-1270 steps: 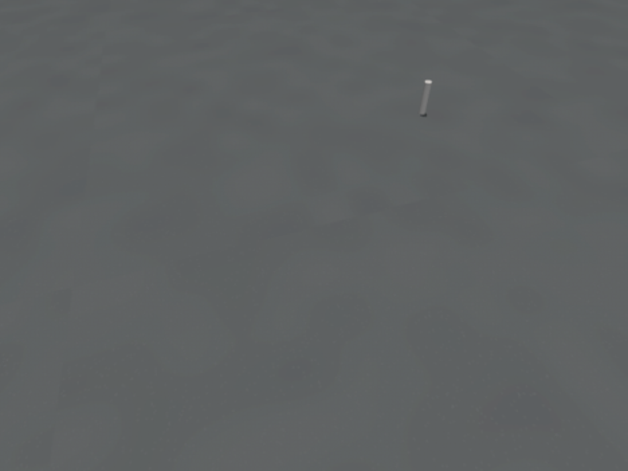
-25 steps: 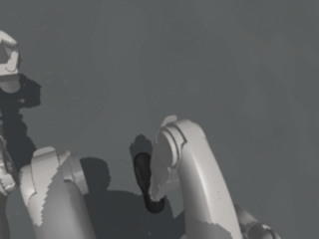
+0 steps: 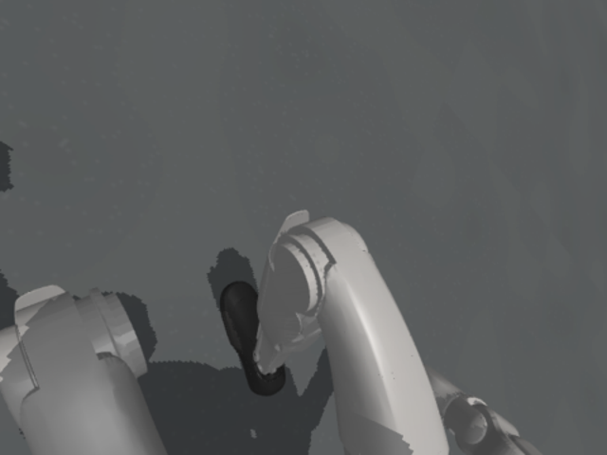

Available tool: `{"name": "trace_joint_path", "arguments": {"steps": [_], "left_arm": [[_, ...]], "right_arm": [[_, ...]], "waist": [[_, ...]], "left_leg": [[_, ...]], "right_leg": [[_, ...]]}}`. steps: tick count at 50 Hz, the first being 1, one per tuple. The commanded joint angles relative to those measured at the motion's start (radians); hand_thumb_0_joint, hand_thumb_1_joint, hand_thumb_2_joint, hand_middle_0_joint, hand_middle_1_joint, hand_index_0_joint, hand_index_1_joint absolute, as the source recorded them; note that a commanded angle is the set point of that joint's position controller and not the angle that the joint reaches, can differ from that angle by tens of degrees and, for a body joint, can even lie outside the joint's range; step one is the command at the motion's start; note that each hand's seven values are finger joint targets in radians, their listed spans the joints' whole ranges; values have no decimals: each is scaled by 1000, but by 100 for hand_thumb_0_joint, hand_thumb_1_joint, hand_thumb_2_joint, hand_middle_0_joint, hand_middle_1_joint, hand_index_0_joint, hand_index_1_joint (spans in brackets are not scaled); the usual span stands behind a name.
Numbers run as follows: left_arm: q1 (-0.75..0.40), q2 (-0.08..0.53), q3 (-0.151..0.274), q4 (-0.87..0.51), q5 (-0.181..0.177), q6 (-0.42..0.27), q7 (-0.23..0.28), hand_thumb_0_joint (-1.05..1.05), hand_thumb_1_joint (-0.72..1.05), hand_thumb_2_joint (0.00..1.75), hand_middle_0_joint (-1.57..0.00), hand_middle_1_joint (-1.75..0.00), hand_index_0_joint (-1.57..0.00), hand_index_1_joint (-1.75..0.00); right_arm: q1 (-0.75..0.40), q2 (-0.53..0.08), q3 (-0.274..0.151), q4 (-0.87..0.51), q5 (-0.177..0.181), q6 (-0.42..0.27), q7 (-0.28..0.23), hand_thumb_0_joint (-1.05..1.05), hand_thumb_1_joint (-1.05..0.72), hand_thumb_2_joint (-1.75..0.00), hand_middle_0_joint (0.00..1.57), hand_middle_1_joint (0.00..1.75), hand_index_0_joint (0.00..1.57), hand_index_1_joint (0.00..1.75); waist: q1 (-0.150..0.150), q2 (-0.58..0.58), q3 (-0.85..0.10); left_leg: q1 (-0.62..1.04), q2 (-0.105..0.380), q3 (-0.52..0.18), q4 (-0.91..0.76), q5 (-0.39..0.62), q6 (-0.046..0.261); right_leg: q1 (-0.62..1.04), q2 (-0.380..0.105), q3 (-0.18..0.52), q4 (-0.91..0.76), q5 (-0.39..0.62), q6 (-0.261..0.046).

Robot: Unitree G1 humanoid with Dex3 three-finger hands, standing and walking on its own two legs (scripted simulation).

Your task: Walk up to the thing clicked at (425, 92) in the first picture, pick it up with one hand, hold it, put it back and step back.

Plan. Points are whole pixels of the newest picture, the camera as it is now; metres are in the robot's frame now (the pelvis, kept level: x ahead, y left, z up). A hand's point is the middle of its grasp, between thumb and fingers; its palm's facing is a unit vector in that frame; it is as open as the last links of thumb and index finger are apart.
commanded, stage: lower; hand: left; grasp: from the side
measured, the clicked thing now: out of the picture +0.51 +0.26 -0.20
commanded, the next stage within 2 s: loosen in 0.18 s
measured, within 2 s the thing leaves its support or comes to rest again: rests again in 0.80 s
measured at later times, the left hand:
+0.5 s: hand out of the picture +0.51 +0.24 -0.17, palm faces +0.09 -1.00 +0.01, open 5.1 cm
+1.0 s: hand out of the picture +0.51 +0.24 -0.17, palm faces +0.09 -1.00 +0.00, open 12.1 cm
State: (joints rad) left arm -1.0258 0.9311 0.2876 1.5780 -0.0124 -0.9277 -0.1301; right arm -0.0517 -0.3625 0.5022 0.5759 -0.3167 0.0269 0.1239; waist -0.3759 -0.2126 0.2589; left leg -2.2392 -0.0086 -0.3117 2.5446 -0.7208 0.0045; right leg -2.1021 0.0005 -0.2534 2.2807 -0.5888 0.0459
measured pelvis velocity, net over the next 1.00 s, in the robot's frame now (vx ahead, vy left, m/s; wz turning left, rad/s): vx -0.01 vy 0.00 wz -0.03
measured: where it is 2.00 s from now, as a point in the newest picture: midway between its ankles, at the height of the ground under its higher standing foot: (193, 401)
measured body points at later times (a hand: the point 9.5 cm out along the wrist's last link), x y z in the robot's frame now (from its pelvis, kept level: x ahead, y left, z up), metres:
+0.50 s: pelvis +0.00 +0.00 +0.00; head +0.27 +0.18 +0.31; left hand +0.50 +0.29 -0.17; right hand +0.11 -0.25 -0.03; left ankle +0.07 +0.12 -0.28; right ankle +0.14 -0.12 -0.28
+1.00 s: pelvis -0.01 +0.00 +0.01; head +0.27 +0.18 +0.31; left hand +0.50 +0.29 -0.16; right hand +0.10 -0.25 -0.03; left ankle +0.07 +0.12 -0.28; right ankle +0.14 -0.12 -0.28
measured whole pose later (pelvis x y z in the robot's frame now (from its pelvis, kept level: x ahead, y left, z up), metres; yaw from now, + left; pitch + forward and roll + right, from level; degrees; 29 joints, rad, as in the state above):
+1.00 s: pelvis -0.01 +0.00 +0.01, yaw -2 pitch +20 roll -21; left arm -1.03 1.00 0.29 1.64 -0.04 -1.00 -0.17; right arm -0.11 -0.36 0.58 0.56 -0.35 0.04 0.10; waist -0.40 -0.24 0.28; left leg -2.22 -0.01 -0.35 2.54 -0.72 0.01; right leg -2.06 0.02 -0.29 2.24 -0.57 0.06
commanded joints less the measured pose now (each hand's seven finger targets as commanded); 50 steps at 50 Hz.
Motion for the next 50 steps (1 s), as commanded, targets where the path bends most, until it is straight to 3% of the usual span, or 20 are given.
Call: {"name": "trace_joint_path", "arguments": {"steps": [1,5,14,15,17,21,24,28,29,33,37,39,41,44,45,50], "left_arm": [[-307,73,-4,-166,-5,-110,-16,0,68,136,-141,-149,-142,-148],[-298,94,17,-149,-23,-118,-18,0,65,135,-141,-149,-142,-148],[-287,94,-4,-132,-20,-144,-25,0,66,135,-140,-148,-141,-146],[-292,94,0,-130,-24,-147,-26,0,64,127,-145,-143,-145,-142],[-301,109,4,-144,-32,-155,-30,0,48,111,-129,-127,-130,-126],[-306,111,13,-140,-50,-158,-40,0,35,80,-114,-104,-116,-101],[-290,107,6,-119,-45,-158,-43,0,27,70,-108,-96,-110,-93],[-272,106,0,-94,-37,-159,-48,0,5,59,-88,-78,-88,-76],[-264,101,-2,-78,-37,-156,-48,0,6,58,-86,-76,-87,-74],[-254,110,9,-57,-36,-146,-43,0,-7,51,-77,-68,-77,-67],[-254,119,18,-59,-34,-146,-40,0,-13,46,-69,-60,-70,-59],[-238,121,26,-61,-35,-145,-36,0,-17,44,-64,-56,-64,-56],[-258,111,16,-60,-33,-148,-37,0,-21,42,-61,-53,-61,-53],[-263,121,11,-71,-34,-149,-36,0,-27,37,-56,-48,-56,-47],[-264,104,7,-73,-35,-150,-39,0,-27,36,-53,-47,-54,-46],[-265,114,11,-82,-36,-151,-40,0,-34,30,-47,-40,-47,-39]], "right_arm": [[107,-358,-84,14,-13,16,-22,0,-88,-90,20,30,20,30],[105,-370,-72,15,-20,18,-25,0,-88,-90,20,30,20,30],[56,-375,-55,16,-34,15,-30,0,-87,-89,20,30,20,30],[63,-380,-53,17,-35,15,-31,0,-89,-90,20,30,20,30],[52,-384,-48,16,-37,14,-32,0,-89,-89,20,30,20,30],[41,-385,-46,15,-35,14,-35,0,-89,-89,20,30,20,30],[32,-381,-45,13,-35,13,-37,0,-89,-89,20,30,20,30],[31,-378,-41,17,-36,15,-39,0,-90,-89,20,30,20,30],[41,-379,-36,13,-38,18,-39,0,-89,-89,20,30,20,30],[24,-375,-37,3,-34,23,-43,0,-89,-89,20,30,20,30],[33,-378,-32,-2,-37,28,-43,0,-89,-89,20,30,20,30],[26,-373,-33,-8,-36,29,-43,0,-89,-89,20,30,20,30],[28,-372,-30,-10,-38,31,-42,0,-89,-89,20,30,20,30],[12,-371,-33,-9,-34,27,-42,0,-89,-90,20,30,20,30],[12,-371,-33,-8,-35,26,-43,0,-89,-89,20,30,20,30],[25,-374,-34,-2,-33,25,-44,0,-89,-90,20,30,20,30]], "waist": [[-151,588,-607],[-162,603,-600],[-181,623,-547],[-189,614,-554],[-185,631,-555],[-186,618,-544],[-181,604,-531],[-181,596,-535],[-192,595,-537],[-183,554,-503],[-186,570,-526],[-174,567,-531],[-189,565,-520],[-180,563,-504],[-191,561,-500],[-182,577,-515]], "left_leg": [[485,59,38,-301,230,-20],[502,61,28,-304,234,-24],[524,68,3,-317,223,-30],[529,68,-2,-314,223,-30],[534,66,-2,-314,230,-29],[504,65,1,-316,200,-27],[491,64,5,-316,175,-26],[501,65,1,-317,192,-27],[505,65,-3,-318,213,-27],[455,62,5,-317,171,-19],[488,65,-6,-324,193,-24],[499,68,-3,-323,209,-25],[480,66,-4,-322,197,-23],[446,63,8,-318,150,-17],[460,63,5,-318,150,-17],[495,68,-4,-328,168,-25]], "right_leg": [[358,60,-50,-155,232,-46],[368,65,-59,-163,237,-47],[336,67,-72,-161,229,-48],[341,68,-78,-164,231,-46],[346,68,-76,-165,237,-46],[356,70,-74,-170,222,-46],[348,72,-76,-177,205,-47],[351,72,-77,-175,217,-48],[365,71,-82,-175,235,-45],[349,73,-79,-188,204,-45],[358,75,-87,-182,216,-44],[358,74,-81,-181,225,-45],[359,77,-85,-181,219,-45],[353,80,-78,-189,187,-47],[343,76,-80,-190,191,-45],[333,74,-85,-183,196,-48]]}}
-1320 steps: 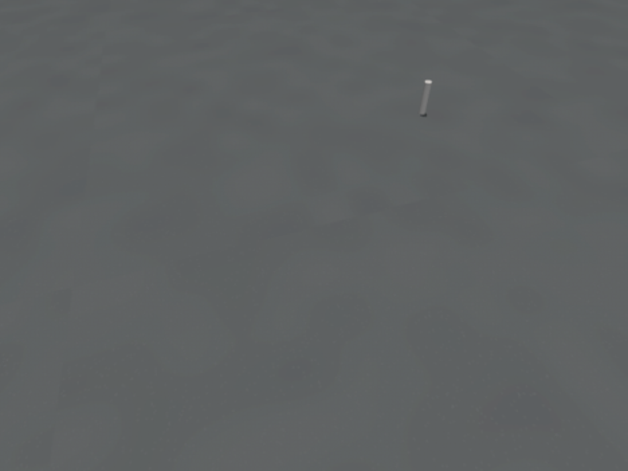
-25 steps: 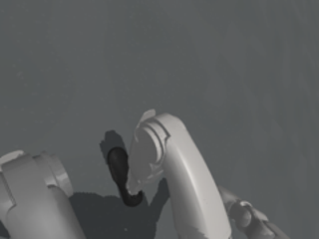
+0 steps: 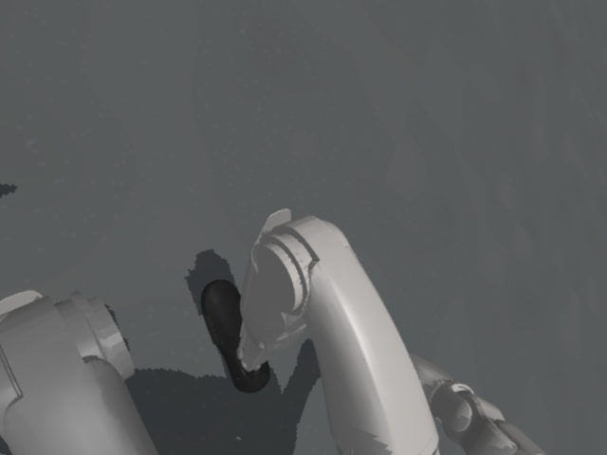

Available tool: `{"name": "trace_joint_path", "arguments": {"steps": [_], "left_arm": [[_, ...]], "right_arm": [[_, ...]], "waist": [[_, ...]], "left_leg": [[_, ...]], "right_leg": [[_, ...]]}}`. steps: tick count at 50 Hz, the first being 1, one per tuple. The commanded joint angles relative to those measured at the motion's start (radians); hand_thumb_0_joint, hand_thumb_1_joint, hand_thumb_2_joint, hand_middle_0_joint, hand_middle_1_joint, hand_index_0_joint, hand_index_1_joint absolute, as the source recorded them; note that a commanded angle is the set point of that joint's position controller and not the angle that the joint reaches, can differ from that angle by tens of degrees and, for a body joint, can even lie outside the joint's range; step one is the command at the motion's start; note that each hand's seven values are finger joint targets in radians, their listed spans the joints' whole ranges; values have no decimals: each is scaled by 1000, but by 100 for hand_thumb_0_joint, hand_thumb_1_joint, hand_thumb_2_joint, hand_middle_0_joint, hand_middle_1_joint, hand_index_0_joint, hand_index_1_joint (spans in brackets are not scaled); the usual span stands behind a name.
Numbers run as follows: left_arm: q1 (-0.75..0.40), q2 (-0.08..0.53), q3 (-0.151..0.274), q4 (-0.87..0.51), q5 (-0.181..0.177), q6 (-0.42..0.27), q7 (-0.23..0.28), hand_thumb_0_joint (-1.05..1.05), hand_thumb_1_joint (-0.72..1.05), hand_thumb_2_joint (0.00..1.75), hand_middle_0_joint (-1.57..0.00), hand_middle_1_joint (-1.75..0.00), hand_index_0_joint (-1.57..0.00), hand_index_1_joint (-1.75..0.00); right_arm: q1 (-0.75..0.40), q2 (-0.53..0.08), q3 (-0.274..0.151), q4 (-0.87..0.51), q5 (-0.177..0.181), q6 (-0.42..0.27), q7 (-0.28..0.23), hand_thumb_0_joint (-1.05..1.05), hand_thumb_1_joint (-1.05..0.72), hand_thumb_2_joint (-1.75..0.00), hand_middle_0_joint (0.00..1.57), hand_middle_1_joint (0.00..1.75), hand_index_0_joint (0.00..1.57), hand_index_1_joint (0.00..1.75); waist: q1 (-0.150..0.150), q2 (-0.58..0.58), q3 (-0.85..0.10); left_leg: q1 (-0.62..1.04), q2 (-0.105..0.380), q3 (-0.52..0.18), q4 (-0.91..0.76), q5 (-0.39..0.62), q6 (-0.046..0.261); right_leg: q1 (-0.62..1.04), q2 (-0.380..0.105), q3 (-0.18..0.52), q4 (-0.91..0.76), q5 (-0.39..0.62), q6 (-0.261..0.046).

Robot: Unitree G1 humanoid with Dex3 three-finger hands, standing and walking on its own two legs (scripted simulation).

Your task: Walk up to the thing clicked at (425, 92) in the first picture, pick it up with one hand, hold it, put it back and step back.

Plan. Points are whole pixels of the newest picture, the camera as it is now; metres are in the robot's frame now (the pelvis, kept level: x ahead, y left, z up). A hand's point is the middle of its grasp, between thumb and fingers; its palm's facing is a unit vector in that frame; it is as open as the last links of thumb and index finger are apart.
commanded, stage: withdraw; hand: left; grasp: from the side
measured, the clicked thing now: out of the picture +0.50 +0.26 -0.22
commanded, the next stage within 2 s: rise in 0.44 s
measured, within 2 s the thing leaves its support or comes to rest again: neither
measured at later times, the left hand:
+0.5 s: hand out of the picture +0.52 +0.32 -0.12, palm faces +0.23 -0.97 -0.08, open 15.8 cm
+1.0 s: hand out of the picture +0.46 +0.41 -0.03, palm faces +0.29 -0.84 -0.45, open 16.6 cm
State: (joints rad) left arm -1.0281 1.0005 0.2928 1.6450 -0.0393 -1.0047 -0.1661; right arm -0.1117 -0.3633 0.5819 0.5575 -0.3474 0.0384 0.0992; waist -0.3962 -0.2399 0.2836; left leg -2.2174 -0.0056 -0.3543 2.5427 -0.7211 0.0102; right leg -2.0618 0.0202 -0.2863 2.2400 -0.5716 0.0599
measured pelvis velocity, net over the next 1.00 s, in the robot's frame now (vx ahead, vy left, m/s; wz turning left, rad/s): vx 0.01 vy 0.00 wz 0.11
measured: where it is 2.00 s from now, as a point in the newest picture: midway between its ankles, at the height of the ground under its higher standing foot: (178, 404)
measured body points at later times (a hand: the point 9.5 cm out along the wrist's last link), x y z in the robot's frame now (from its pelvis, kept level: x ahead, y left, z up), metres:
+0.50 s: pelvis +0.00 +0.00 +0.00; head +0.27 +0.17 +0.32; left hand +0.50 +0.37 -0.11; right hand +0.11 -0.25 -0.05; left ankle +0.08 +0.11 -0.29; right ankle +0.15 -0.12 -0.29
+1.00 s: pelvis +0.01 +0.00 +0.04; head +0.23 +0.11 +0.42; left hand +0.44 +0.45 +0.00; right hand +0.09 -0.26 -0.05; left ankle +0.08 +0.11 -0.29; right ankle +0.15 -0.12 -0.29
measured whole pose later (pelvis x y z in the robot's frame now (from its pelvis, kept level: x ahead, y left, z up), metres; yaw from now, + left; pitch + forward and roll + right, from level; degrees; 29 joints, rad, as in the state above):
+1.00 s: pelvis +0.01 +0.00 +0.04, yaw +6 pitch +33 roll -12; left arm -0.82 0.89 0.42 1.06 0.18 -0.24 -0.08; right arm 0.20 -0.29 0.20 0.55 -0.08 0.25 0.07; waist -0.24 0.00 -0.04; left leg -2.22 0.02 -0.13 2.33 -0.70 0.04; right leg -2.15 -0.01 -0.11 2.17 -0.60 0.04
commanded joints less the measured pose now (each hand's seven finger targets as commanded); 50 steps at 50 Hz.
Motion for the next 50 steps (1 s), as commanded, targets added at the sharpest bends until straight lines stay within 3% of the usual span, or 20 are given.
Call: {"name": "trace_joint_path", "arguments": {"steps": [1,4,7,13,19,22,27,28,29,30,31,35,36,37,39,42,46,48,49,50], "left_arm": [[-269,33,-1,-147,-10,-75,-9,0,-38,29,-46,-39,-46,-39],[-269,39,-7,-153,-6,-77,-11,0,-41,26,-43,-35,-43,-35],[-262,57,-5,-149,0,-74,-1,0,-28,27,-31,-28,-31,-27],[-300,198,84,-268,4,-66,9,0,-30,22,-25,-21,-25,-21],[-248,323,178,-395,31,18,-14,0,-36,13,-19,-13,-18,-13],[-268,268,161,-414,19,83,-43,0,-41,12,-20,-14,-19,-14],[-291,144,51,-362,27,192,-98,0,-46,13,-20,-18,-21,-17],[-293,107,20,-335,32,206,-107,0,-50,10,-12,-10,-13,-9],[-227,128,28,-194,146,280,-47,0,-57,9,-9,-7,-8,-8],[-299,126,19,-251,146,304,-28,0,-56,9,-9,-7,-8,-8],[-337,139,18,-286,156,321,-19,0,-57,10,-9,-8,-7,-9],[-407,411,174,-480,225,421,38,0,-58,10,-9,-8,-8,-9],[-427,449,200,-559,239,442,45,0,-60,10,-10,-9,-8,-10],[-402,414,190,-554,249,473,47,0,-60,11,-10,-9,-8,-10],[-335,464,261,-630,256,527,67,0,-52,20,-12,-14,-12,-14],[-215,366,256,-692,254,601,83,0,-34,18,-8,-10,-8,-10],[6,35,121,-665,221,699,83,0,-36,17,-8,-10,-8,-10],[122,-38,92,-723,204,747,87,0,-40,15,-8,-9,-8,-9],[43,-59,46,-912,195,752,87,0,-39,16,-8,-9,-8,-9],[116,-74,58,-937,187,772,92,0,-40,15,-8,-9,-8,-9]], "right_arm": [[79,-375,-115,18,-2,14,-19,0,-89,-90,20,30,20,30],[75,-377,-116,22,-4,11,-20,0,-90,-90,20,30,20,30],[89,-369,-112,25,-3,15,-18,0,-88,-90,20,30,20,30],[106,-373,-115,16,6,32,-24,0,-89,-90,20,30,20,30],[147,-352,-147,3,30,69,-34,0,-90,-90,20,30,20,30],[187,-350,-177,5,52,81,-41,0,-90,-90,20,30,20,30],[232,-334,-213,4,93,82,-48,0,-87,-89,20,30,20,30],[239,-335,-219,7,99,82,-49,0,-85,-90,20,30,20,30],[261,-297,-249,13,115,104,-42,0,-93,-92,20,30,20,30],[277,-307,-254,6,121,116,-40,0,-92,-92,20,30,20,30],[294,-302,-258,8,127,125,-38,0,-93,-92,20,30,20,30],[326,-289,-290,-39,156,172,-36,0,-93,-92,20,30,20,30],[335,-275,-300,-41,164,184,-34,0,-94,-93,20,30,20,30],[368,-265,-312,-19,170,198,-35,0,-95,-93,20,30,20,30],[386,-262,-340,-38,185,214,-37,0,-90,-90,20,30,20,30],[399,-230,-389,-66,208,222,-41,0,-90,-90,20,30,20,30],[429,-208,-475,-51,245,211,-44,0,-90,-90,20,30,20,30],[435,-205,-513,-60,271,207,-44,0,-90,-90,20,30,20,30],[434,-190,-529,-69,282,202,-44,0,-90,-90,20,30,20,30],[438,-188,-554,-72,300,198,-45,0,-90,-90,20,30,20,30]], "waist": [[-170,609,-533],[-167,620,-545],[-157,607,-553],[-122,694,-615],[-58,771,-718],[-81,746,-713],[-114,616,-641],[-125,596,-616],[-63,608,-643],[-88,612,-649],[-80,614,-674],[38,751,-875],[62,822,-944],[58,854,-942],[97,879,-998],[129,828,-1028],[136,695,-914],[165,619,-932],[184,629,-1008],[206,600,-1045]], "left_leg": [[480,64,33,-329,156,-31],[491,64,34,-323,179,-33],[457,60,49,-314,190,-26],[517,75,50,-328,231,-33],[541,83,92,-345,303,-35],[508,81,97,-357,265,-31],[404,72,100,-359,166,-7],[391,71,95,-365,145,-5],[437,72,113,-402,161,-18],[431,74,109,-400,160,-18],[443,72,114,-399,175,-17],[526,68,154,-425,252,-19],[584,70,153,-439,288,-24],[637,73,150,-450,327,-28],[659,68,172,-462,382,-33],[598,58,223,-480,346,-23],[526,53,224,-571,177,-16],[530,49,218,-607,137,-10],[551,45,232,-617,151,-7],[598,43,226,-652,149,-5]], "right_leg": [[275,54,-54,-144,171,-62],[283,52,-54,-137,188,-62],[322,56,-45,-142,198,-62],[323,50,-35,-124,210,-65],[373,44,-4,-118,242,-69],[333,41,-5,-121,224,-70],[259,36,-6,-144,163,-71],[242,34,-8,-146,147,-71],[224,32,6,-169,130,-76],[214,32,4,-167,127,-78],[216,30,10,-165,139,-78],[268,23,54,-142,158,-84],[253,20,64,-127,163,-89],[215,20,67,-127,168,-89],[246,21,87,-126,194,-93],[287,25,116,-161,186,-93],[192,18,114,-232,81,-98],[174,11,120,-262,41,-99],[204,10,135,-275,58,-102],[218,6,143,-303,56,-102]]}}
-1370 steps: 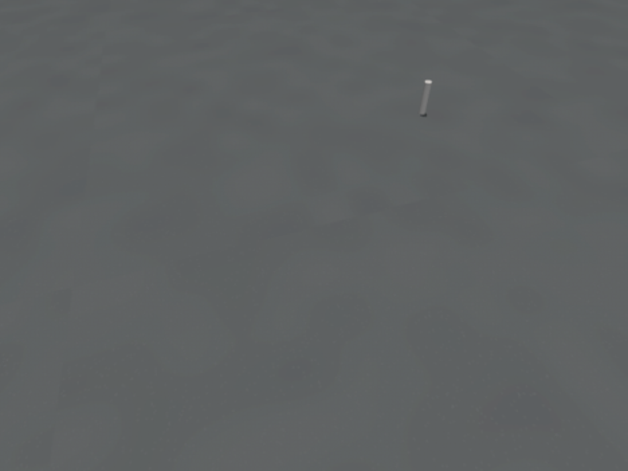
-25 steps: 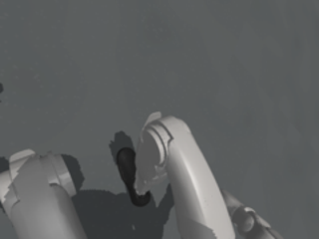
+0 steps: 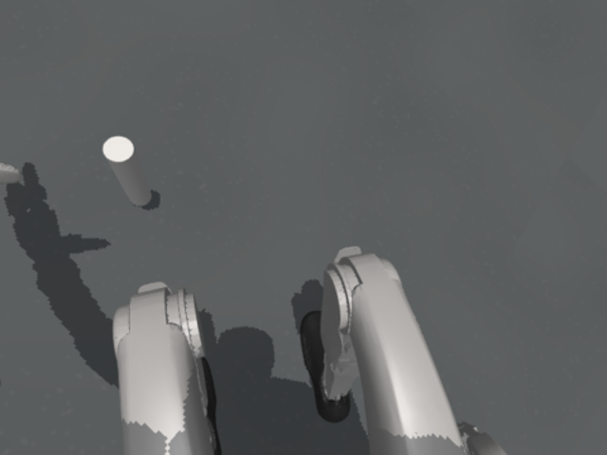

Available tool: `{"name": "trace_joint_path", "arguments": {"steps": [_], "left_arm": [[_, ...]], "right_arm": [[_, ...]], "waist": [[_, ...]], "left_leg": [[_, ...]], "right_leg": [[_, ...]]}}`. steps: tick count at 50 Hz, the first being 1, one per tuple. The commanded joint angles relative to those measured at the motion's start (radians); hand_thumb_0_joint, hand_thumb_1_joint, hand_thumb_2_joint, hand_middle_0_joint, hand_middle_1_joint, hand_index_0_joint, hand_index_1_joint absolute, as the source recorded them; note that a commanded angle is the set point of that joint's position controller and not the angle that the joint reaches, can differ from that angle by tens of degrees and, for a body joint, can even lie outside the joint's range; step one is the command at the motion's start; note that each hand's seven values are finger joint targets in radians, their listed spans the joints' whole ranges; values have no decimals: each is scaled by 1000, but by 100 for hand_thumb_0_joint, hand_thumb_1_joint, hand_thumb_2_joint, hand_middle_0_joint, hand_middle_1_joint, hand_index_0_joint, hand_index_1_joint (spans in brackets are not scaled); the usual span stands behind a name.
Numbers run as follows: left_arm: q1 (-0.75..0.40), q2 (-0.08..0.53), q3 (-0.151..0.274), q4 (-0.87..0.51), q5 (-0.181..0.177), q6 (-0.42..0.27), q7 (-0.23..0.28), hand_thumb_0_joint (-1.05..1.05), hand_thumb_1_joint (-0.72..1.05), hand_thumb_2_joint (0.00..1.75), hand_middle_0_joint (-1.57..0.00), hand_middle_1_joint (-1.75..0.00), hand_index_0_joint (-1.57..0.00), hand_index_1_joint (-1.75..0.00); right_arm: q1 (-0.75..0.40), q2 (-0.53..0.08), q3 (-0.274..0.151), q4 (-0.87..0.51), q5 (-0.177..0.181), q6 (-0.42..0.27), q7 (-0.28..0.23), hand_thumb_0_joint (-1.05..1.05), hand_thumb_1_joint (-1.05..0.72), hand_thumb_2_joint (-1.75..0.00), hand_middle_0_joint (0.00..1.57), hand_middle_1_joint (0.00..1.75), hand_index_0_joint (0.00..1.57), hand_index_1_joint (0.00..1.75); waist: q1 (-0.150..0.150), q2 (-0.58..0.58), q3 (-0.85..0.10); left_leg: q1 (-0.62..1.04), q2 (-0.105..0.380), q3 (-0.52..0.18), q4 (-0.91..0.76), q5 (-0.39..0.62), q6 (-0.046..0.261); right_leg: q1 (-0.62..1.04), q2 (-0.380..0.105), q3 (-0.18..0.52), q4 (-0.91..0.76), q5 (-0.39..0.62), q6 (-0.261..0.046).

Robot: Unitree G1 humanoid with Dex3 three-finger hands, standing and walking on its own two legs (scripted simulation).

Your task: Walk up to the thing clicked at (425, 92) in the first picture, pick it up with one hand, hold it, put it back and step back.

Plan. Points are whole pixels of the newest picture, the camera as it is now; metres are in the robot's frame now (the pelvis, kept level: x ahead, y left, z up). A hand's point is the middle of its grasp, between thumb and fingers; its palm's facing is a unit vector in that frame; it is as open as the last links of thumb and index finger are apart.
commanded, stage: home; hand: left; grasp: from the side
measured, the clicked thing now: (131, 176) +0.51 +0.21 -0.27
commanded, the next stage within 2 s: none
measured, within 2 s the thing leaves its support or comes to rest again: neither
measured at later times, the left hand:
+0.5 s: hand out of the picture +0.34 +0.28 +0.11, palm faces +0.20 -0.89 -0.42, open 16.3 cm
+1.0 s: hand out of the picture +0.24 +0.21 +0.28, palm faces +0.23 -0.92 -0.32, open 16.3 cm
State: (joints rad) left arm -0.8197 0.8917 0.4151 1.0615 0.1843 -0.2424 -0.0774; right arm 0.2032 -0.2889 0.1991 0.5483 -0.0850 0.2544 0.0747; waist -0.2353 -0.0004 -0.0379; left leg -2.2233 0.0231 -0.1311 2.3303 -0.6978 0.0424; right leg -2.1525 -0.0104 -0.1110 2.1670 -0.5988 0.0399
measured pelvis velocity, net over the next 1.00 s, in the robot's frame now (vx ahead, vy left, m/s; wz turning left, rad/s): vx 0.09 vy -0.01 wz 0.15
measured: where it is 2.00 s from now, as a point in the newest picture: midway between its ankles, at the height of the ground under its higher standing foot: (267, 409)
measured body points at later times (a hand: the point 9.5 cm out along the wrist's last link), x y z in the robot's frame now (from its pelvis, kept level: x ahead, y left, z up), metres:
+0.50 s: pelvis +0.05 -0.02 +0.21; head +0.20 +0.03 +0.64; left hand +0.33 +0.32 +0.14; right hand +0.25 -0.25 +0.11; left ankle +0.07 +0.11 -0.33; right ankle +0.12 -0.13 -0.33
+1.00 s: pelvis +0.09 -0.01 +0.35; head +0.11 +0.00 +0.80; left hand +0.22 +0.25 +0.31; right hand +0.27 -0.23 +0.27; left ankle +0.07 +0.11 -0.33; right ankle +0.12 -0.13 -0.33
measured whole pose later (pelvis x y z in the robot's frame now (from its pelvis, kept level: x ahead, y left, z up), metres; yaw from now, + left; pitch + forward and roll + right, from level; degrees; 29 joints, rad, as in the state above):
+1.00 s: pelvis +0.09 -0.01 +0.35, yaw +9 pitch +11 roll -2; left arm 0.40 0.23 -0.01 0.10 -0.02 0.23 0.17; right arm 0.30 -0.22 0.02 0.49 0.05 -0.03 -0.16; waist -0.04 0.04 -0.16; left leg -0.71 0.03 -0.02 1.01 -0.50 0.00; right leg -0.71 -0.01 -0.04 0.96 -0.44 0.01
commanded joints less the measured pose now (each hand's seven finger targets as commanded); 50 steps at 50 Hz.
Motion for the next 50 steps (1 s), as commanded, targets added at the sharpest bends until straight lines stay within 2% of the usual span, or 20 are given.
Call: {"name": "trace_joint_path", "arguments": {"steps": [1,2,3,4,5,6,7,9,11,14,16,20,23,27,29,30,33,40,45,50], "left_arm": [[-52,21,-71,-385,-40,31,11,0,-41,14,-8,-9,-8,-9],[-3,27,-64,-432,-50,49,20,0,-41,14,-8,-9,-8,-9],[-2,24,-66,-501,-52,62,29,0,-42,14,-8,-9,-7,-9],[34,58,-28,-563,-57,76,46,0,-39,16,-8,-9,-8,-9],[1,47,-41,-645,-63,83,55,0,-37,16,-8,-9,-8,-9],[66,62,-14,-638,-63,101,69,0,-35,18,-9,-10,-9,-10],[74,19,-40,-679,-69,115,79,0,-37,17,-9,-11,-9,-11],[129,-23,-49,-698,-76,135,105,0,-36,18,-10,-11,-10,-11],[199,-48,-57,-729,-83,151,127,0,-36,19,-11,-12,-11,-12],[271,-127,-95,-718,-97,173,152,0,-36,19,-11,-12,-11,-12],[332,-210,-138,-666,-104,190,163,0,-39,17,-10,-11,-10,-11],[428,-282,-168,-620,-122,218,176,0,-43,14,-9,-10,-9,-10],[519,-330,-191,-619,-138,243,185,0,-36,20,-13,-14,-13,-14],[608,-384,-224,-656,-152,278,201,0,-38,19,-13,-14,-13,-14],[658,-378,-213,-693,-158,294,213,0,-44,14,-11,-12,-11,-12],[682,-386,-227,-723,-162,302,219,0,-39,19,-13,-14,-13,-14],[758,-423,-248,-774,-171,328,232,0,-42,17,-15,-15,-15,-15],[963,-509,-325,-935,-187,381,253,0,-38,21,-16,-17,-16,-17],[1108,-552,-375,-1085,-195,416,259,0,-40,16,-10,-11,-10,-11],[1226,-572,-389,-1198,-196,444,250,0,-42,13,-6,-8,-6,-8]], "right_arm": [[130,-256,-189,-61,51,-18,-23,0,-90,-90,20,30,20,30],[122,-256,-208,-75,68,-23,-27,0,-90,-90,20,30,20,30],[130,-247,-214,-74,79,-27,-30,0,-90,-90,20,30,20,30],[124,-242,-227,-89,91,-31,-38,0,-90,-90,20,30,20,30],[105,-218,-229,-99,98,-35,-45,0,-90,-90,20,30,20,30],[102,-219,-240,-98,107,-39,-57,0,-90,-90,20,30,20,30],[91,-206,-238,-104,113,-47,-67,0,-90,-90,20,30,20,30],[73,-182,-240,-102,119,-69,-87,0,-90,-90,20,30,20,30],[57,-163,-239,-107,121,-89,-103,0,-90,-90,20,30,20,30],[42,-142,-241,-106,119,-119,-126,0,-89,-90,20,30,20,30],[46,-127,-241,-97,115,-144,-139,0,-89,-90,20,30,20,30],[55,-111,-245,-80,113,-182,-153,0,-89,-90,20,30,20,30],[60,-104,-246,-97,118,-200,-159,0,-89,-90,20,30,20,30],[65,-92,-247,-109,124,-226,-170,0,-89,-90,20,30,20,30],[62,-88,-245,-111,125,-238,-176,0,-89,-90,20,30,20,30],[56,-84,-242,-122,127,-243,-181,0,-89,-90,20,30,20,30],[59,-73,-240,-125,129,-262,-192,0,-90,-90,20,30,20,30],[48,-56,-235,-169,133,-300,-221,0,-90,-90,20,30,20,30],[27,-42,-226,-204,133,-327,-242,0,-90,-90,20,30,20,30],[17,-36,-220,-229,126,-360,-256,0,-90,-90,20,30,20,30]], "waist": [[57,332,-754],[57,286,-741],[59,260,-754],[85,244,-800],[93,230,-798],[103,228,-765],[102,235,-741],[110,233,-698],[128,229,-713],[133,200,-702],[118,180,-661],[139,147,-634],[153,93,-623],[160,64,-596],[181,68,-574],[183,72,-559],[180,69,-496],[185,76,-350],[192,55,-245],[195,13,-154]], "left_leg": [[632,14,5,-463,138,-36],[613,12,6,-495,73,-25],[635,13,-1,-523,71,-22],[666,12,3,-553,46,-18],[682,14,10,-581,14,-16],[703,17,4,-621,-26,-14],[734,18,-4,-661,-47,-17],[785,18,-2,-714,-40,-20],[844,14,13,-757,6,-22],[933,10,44,-798,104,-21],[966,5,71,-814,185,-17],[1084,3,93,-870,371,-15],[1157,3,93,-950,415,-17],[1245,-1,102,-1049,452,-20],[1291,-2,105,-1097,478,-23],[1310,-4,107,-1128,473,-24],[1379,-4,111,-1200,478,-26],[1524,-10,117,-1388,409,-33],[1575,-6,108,-1483,342,-34],[1589,-10,114,-1527,314,-29]], "right_leg": [[337,36,-20,-250,95,-81],[360,35,-10,-287,50,-78],[401,31,-5,-311,61,-77],[459,31,7,-347,40,-75],[499,30,21,-387,20,-71],[511,26,28,-416,-10,-69],[523,24,35,-438,-20,-68],[554,22,46,-486,-23,-69],[626,20,58,-537,-3,-71],[719,18,75,-620,63,-73],[791,18,81,-679,135,-72],[929,14,87,-771,283,-70],[1067,10,86,-851,339,-64],[1224,9,94,-955,398,-57],[1281,8,94,-996,417,-57],[1319,7,94,-1023,414,-55],[1386,10,95,-1096,417,-55],[1508,16,80,-1265,337,-52],[1543,26,60,-1338,272,-50],[1566,28,52,-1391,239,-46]]}}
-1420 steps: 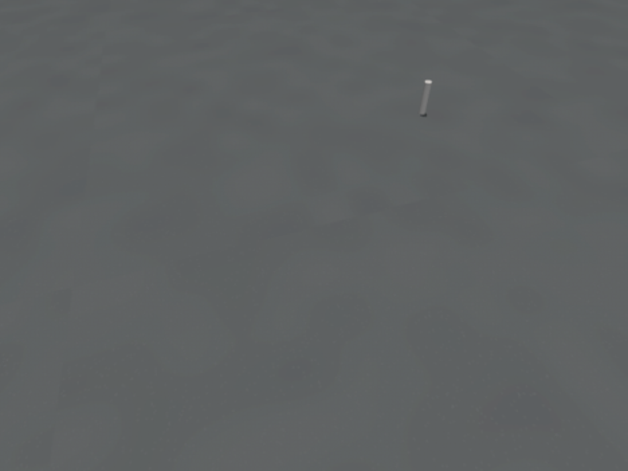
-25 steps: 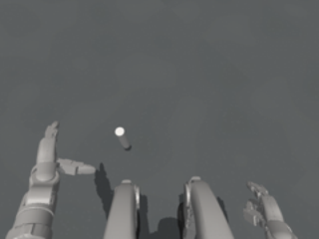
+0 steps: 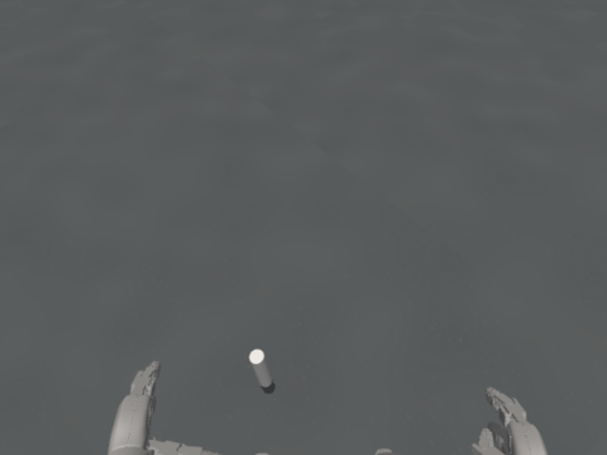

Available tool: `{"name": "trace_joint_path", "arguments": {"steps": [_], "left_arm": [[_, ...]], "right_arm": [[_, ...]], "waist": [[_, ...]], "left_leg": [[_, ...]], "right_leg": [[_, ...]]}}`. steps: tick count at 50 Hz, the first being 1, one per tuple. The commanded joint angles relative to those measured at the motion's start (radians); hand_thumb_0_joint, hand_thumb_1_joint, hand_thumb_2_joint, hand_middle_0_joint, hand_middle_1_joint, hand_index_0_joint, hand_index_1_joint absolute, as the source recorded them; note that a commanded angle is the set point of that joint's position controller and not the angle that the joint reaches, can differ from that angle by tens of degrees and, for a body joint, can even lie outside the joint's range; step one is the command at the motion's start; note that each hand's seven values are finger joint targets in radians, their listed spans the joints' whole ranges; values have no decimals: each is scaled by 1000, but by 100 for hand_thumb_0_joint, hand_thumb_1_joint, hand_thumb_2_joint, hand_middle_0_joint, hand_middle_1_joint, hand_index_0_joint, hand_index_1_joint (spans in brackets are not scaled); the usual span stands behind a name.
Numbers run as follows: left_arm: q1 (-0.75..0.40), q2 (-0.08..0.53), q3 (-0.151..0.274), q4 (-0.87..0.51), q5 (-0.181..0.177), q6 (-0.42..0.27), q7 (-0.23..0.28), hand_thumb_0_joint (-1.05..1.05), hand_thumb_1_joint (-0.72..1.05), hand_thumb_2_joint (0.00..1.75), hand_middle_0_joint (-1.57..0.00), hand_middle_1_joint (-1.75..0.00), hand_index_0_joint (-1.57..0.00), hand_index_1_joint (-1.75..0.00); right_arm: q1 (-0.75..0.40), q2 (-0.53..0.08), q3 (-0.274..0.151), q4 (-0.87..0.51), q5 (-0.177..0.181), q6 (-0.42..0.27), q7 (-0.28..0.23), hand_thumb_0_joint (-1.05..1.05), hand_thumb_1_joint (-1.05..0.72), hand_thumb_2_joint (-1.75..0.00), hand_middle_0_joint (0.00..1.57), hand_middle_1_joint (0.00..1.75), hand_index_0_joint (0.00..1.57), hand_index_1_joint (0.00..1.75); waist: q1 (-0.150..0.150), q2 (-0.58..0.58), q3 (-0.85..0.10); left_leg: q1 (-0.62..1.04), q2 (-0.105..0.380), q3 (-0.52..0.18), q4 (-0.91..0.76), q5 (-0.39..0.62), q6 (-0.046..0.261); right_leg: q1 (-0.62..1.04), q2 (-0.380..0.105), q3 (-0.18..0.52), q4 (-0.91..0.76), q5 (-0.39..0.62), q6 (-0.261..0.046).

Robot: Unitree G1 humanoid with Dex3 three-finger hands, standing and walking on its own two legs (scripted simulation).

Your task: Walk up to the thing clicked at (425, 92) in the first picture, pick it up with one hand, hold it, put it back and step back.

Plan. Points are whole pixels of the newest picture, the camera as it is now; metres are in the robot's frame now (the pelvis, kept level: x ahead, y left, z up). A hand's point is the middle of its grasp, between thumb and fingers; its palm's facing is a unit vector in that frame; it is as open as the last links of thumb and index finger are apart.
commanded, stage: home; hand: left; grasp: from the side
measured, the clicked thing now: (261, 369) +0.45 +0.16 -0.61
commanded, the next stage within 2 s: stand in 1.64 s
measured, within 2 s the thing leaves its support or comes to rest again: neither
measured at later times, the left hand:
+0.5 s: hand (176, 441) +0.17 +0.18 -0.05, palm faces +0.13 -0.95 -0.29, open 17.0 cm
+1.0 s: hand (174, 447) +0.16 +0.18 -0.05, palm faces +0.12 -0.95 -0.28, open 17.1 cm
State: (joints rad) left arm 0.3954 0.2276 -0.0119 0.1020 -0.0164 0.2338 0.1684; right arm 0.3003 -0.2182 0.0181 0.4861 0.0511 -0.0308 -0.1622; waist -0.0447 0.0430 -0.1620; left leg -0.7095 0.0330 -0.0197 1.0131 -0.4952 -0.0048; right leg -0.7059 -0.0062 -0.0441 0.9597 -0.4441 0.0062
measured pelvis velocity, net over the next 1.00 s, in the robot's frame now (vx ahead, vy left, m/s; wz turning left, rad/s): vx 0.00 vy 0.00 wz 0.01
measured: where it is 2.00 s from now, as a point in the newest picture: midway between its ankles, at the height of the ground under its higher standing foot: outside the picture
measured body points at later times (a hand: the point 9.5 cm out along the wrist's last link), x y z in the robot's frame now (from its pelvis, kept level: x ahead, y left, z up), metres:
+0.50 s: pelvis +0.00 +0.00 +0.01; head +0.02 +0.00 +0.46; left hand +0.16 +0.23 -0.03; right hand +0.17 -0.24 -0.06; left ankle +0.00 +0.12 -0.68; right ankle +0.02 -0.13 -0.68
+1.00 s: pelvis +0.00 +0.00 +0.01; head +0.01 +0.00 +0.46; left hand +0.15 +0.23 -0.03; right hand +0.16 -0.24 -0.06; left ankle +0.00 +0.12 -0.68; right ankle +0.02 -0.13 -0.68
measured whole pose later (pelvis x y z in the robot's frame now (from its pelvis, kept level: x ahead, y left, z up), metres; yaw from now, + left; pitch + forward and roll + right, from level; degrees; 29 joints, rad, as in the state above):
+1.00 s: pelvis +0.00 +0.00 +0.01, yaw +1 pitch +7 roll -2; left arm 0.45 0.20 -0.01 0.04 0.00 0.24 0.14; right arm 0.27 -0.21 0.03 0.52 0.01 -0.14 -0.17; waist -0.02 0.03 -0.10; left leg -0.59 0.03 -0.03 0.94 -0.46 0.00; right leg -0.59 -0.01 -0.05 0.88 -0.41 0.01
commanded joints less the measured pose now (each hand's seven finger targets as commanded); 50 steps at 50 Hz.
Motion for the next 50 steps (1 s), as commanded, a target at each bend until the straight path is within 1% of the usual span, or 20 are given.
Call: {"name": "trace_joint_path", "arguments": {"steps": [1,8,11,12,13,17,18,20,28,29,31,32,33,35,36,37,38,39,42,50], "left_arm": [[26,87,41,-250,5,-31,2,0,-42,13,-6,-8,-6,-8],[17,84,51,-271,9,-37,-12,0,-45,11,-6,-7,-6,-7],[-9,78,49,-279,14,-42,-14,0,-45,12,-6,-7,-6,-7],[6,86,59,-299,14,-44,-12,0,-43,13,-6,-7,-6,-7],[22,71,46,-292,16,-40,-13,0,-44,12,-6,-7,-6,-7],[54,88,63,-296,16,-33,-8,0,-48,10,-6,-7,-6,-7],[28,72,45,-283,15,-31,-8,0,-47,10,-6,-7,-6,-7],[45,71,47,-259,17,-28,-8,0,-47,11,-6,-7,-6,-7],[44,83,63,-254,16,-36,-11,0,-49,9,-6,-7,-6,-7],[46,69,45,-248,17,-35,-15,0,-47,11,-6,-7,-6,-7],[34,78,60,-249,15,-34,-15,0,-48,10,-6,-7,-6,-7],[32,68,47,-246,15,-36,-16,0,-48,10,-6,-7,-6,-7],[21,85,68,-254,15,-39,-12,0,-49,9,-5,-7,-6,-7],[23,74,54,-249,18,-43,-15,0,-48,10,-6,-7,-6,-7],[34,81,66,-251,17,-43,-14,0,-49,9,-5,-7,-6,-7],[33,62,44,-239,17,-41,-16,0,-48,10,-6,-7,-6,-7],[13,82,59,-267,16,-44,-15,0,-48,10,-6,-7,-6,-7],[20,70,50,-251,18,-43,-15,0,-48,10,-6,-7,-6,-7],[12,72,52,-253,16,-44,-17,0,-49,10,-6,-7,-6,-7],[30,71,53,-249,18,-46,-19,0,-47,11,-6,-7,-6,-7]], "right_arm": [[-74,-109,-42,-170,-13,-80,-22,0,-90,-90,20,30,20,30],[-84,-106,-36,-176,-27,-114,-26,0,-90,-90,20,30,20,30],[-78,-108,-38,-164,-35,-127,-27,0,-90,-90,20,30,20,30],[-80,-103,-36,-168,-36,-131,-26,0,-90,-90,20,30,20,30],[-61,-102,-40,-156,-38,-133,-30,0,-90,-90,20,30,20,30],[-79,-104,-34,-157,-40,-138,-31,0,-90,-90,20,30,20,30],[-81,-104,-32,-145,-41,-140,-31,0,-90,-90,20,30,20,30],[-81,-103,-32,-146,-42,-140,-32,0,-90,-90,20,30,20,30],[-93,-105,-35,-145,-41,-143,-24,0,-90,-90,20,30,20,30],[-87,-102,-34,-139,-42,-143,-24,0,-90,-90,20,30,20,30],[-89,-107,-38,-142,-40,-146,-25,0,-90,-90,20,30,20,30],[-87,-102,-34,-134,-40,-148,-22,0,-90,-90,20,30,20,30],[-90,-103,-35,-135,-41,-149,-22,0,-90,-90,20,30,20,30],[-98,-104,-35,-139,-41,-151,-21,0,-90,-90,20,30,20,30],[-89,-103,-37,-134,-42,-151,-23,0,-90,-90,20,30,20,30],[-92,-106,-38,-132,-42,-153,-23,0,-90,-90,20,30,20,30],[-97,-108,-36,-135,-41,-155,-20,0,-90,-90,20,30,20,30],[-90,-107,-39,-132,-42,-156,-24,0,-90,-90,20,30,20,30],[-95,-104,-35,-127,-42,-161,-24,0,-90,-90,20,30,20,30],[-92,-102,-34,-119,-43,-167,-25,0,-90,-90,20,30,20,30]], "waist": [[4,-27,-15],[0,-57,22],[-2,-16,-6],[10,3,-26],[3,4,-64],[16,17,-90],[11,0,-59],[5,-17,-50],[28,-15,-25],[20,-1,-30],[19,-23,-24],[17,-15,-5],[25,-9,-17],[21,-20,-7],[28,-5,-22],[18,-20,-17],[26,7,-8],[15,1,-22],[16,-17,2],[21,1,-18]], "left_leg": [[82,-18,2,-221,108,17],[97,-29,19,-214,120,22],[123,-28,12,-226,123,16],[135,-31,14,-220,144,14],[154,-33,17,-209,190,13],[180,-31,10,-202,279,8],[170,-31,10,-207,259,9],[163,-31,10,-205,252,12],[148,-31,9,-229,223,11],[155,-30,10,-226,237,9],[156,-29,10,-229,223,11],[147,-28,7,-234,204,12],[144,-29,7,-237,196,12],[147,-26,4,-249,162,13],[148,-28,6,-245,176,12],[153,-25,1,-251,175,11],[152,-24,-3,-259,155,10],[156,-25,2,-252,159,10],[144,-29,9,-250,133,14],[153,-27,2,-252,157,11]], "right_leg": [[115,27,-18,-184,80,-13],[140,15,-6,-214,96,-5],[150,18,-10,-202,98,-9],[166,15,-7,-203,117,-11],[184,16,-5,-196,160,-10],[215,18,-9,-187,234,-14],[207,20,-12,-194,218,-12],[202,20,-12,-203,216,-10],[207,20,-17,-210,183,-14],[203,21,-17,-207,195,-15],[206,21,-17,-215,185,-12],[201,20,-19,-215,168,-13],[207,20,-19,-216,160,-14],[198,22,-20,-218,129,-14],[206,21,-17,-219,143,-14],[197,25,-23,-213,141,-14],[188,25,-24,-214,124,-17],[190,24,-19,-216,130,-15],[187,19,-16,-231,109,-11],[192,23,-19,-221,125,-15]]}}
